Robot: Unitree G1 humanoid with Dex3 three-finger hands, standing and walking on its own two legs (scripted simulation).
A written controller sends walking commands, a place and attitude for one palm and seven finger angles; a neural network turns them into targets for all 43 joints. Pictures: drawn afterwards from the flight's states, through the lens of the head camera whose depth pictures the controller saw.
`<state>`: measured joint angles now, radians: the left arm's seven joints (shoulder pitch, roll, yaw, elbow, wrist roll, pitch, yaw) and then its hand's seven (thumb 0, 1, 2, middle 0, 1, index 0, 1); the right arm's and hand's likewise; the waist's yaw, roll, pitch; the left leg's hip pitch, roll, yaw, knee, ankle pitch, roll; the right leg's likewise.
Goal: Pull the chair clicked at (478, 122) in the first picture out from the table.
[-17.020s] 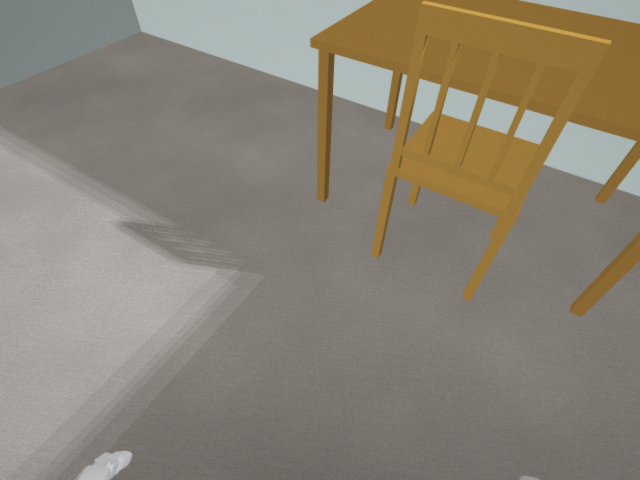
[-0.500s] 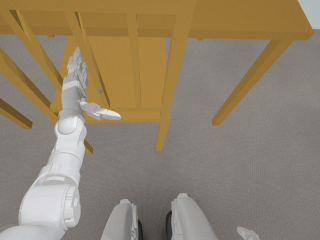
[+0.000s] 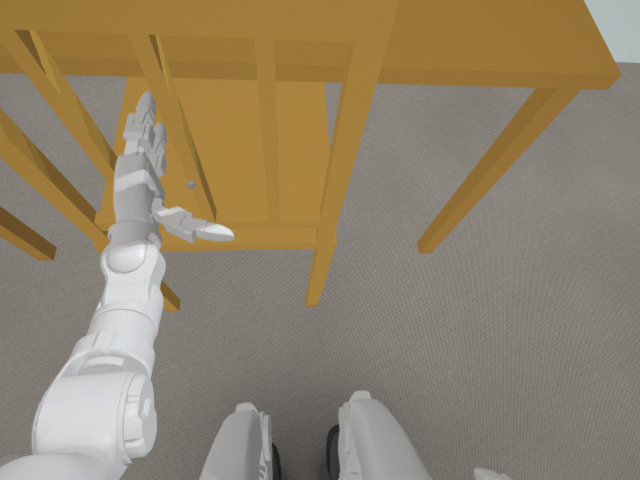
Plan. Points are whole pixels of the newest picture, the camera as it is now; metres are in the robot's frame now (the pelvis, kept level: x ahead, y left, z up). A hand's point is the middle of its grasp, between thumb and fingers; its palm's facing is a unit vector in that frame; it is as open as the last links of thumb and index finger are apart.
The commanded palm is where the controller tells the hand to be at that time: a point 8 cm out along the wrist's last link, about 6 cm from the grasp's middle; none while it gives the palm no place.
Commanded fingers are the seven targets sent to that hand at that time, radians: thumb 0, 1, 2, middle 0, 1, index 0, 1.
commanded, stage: hook a spindle and tug to test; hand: left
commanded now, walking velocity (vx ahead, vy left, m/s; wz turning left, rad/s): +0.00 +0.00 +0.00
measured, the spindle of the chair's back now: (187, 152) +0.49 +0.14 +0.05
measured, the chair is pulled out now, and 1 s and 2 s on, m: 0.00 0.00 0.06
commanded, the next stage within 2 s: step backward, pulling the chair out in 1.54 s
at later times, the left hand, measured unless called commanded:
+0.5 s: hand (197, 185) +0.47 +0.13 +0.01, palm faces +0.00 -1.00 -0.02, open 13.9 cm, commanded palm +0.44 +0.17 +0.02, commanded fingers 0.00 0.00 0.52 -0.48 -1.40 -0.48 -1.40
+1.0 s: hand (203, 188) +0.46 +0.12 +0.02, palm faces +0.00 -1.00 -0.02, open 5.6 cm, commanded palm +0.43 +0.17 +0.02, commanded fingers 0.00 0.90 0.90 -0.50 -1.45 -0.50 -1.45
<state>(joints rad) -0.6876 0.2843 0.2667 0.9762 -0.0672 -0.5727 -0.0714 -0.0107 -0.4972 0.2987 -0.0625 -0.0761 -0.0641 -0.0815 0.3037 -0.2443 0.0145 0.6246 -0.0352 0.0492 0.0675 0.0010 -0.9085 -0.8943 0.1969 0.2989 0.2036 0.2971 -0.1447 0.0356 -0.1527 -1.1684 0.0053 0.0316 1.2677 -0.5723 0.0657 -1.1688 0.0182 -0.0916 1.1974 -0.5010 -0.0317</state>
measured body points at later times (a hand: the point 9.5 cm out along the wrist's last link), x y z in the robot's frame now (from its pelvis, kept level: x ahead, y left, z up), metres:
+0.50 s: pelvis +0.00 +0.00 +0.00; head +0.15 +0.02 +0.42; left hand +0.47 +0.19 +0.02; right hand +0.05 -0.25 -0.13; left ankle +0.00 +0.08 -0.62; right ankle +0.03 -0.11 -0.62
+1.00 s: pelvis +0.00 +0.00 +0.00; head +0.15 +0.01 +0.42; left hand +0.46 +0.18 +0.02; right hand +0.05 -0.25 -0.12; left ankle +0.00 +0.08 -0.62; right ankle +0.03 -0.11 -0.62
